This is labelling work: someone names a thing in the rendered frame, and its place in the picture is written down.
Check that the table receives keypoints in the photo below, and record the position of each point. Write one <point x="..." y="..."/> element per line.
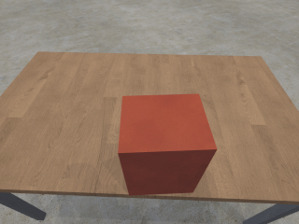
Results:
<point x="60" y="122"/>

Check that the carton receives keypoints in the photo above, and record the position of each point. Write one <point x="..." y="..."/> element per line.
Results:
<point x="165" y="143"/>

